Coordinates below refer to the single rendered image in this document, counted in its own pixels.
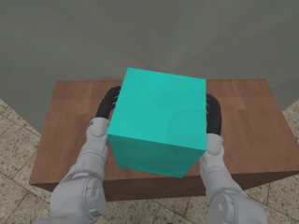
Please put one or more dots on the robot left forearm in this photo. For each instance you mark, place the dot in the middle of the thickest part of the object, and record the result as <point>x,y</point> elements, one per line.
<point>92,158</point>

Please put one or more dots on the robot left upper arm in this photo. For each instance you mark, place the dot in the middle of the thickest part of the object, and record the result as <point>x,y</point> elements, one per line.
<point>79,201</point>

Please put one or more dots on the left robot hand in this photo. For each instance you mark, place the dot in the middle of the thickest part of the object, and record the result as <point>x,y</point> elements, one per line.
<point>106,104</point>

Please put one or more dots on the carton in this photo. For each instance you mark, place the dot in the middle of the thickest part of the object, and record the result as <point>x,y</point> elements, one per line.
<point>158,124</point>

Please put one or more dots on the right robot hand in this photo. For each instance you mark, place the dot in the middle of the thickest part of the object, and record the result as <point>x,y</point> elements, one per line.
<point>213,117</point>

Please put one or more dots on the robot right upper arm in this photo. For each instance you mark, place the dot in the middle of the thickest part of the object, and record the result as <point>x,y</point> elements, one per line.
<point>227,208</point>

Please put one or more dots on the robot right forearm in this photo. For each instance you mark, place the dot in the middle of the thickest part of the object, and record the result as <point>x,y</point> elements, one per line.
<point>215,175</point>

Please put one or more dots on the pedestal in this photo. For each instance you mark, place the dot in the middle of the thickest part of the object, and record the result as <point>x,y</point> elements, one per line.
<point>259,146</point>

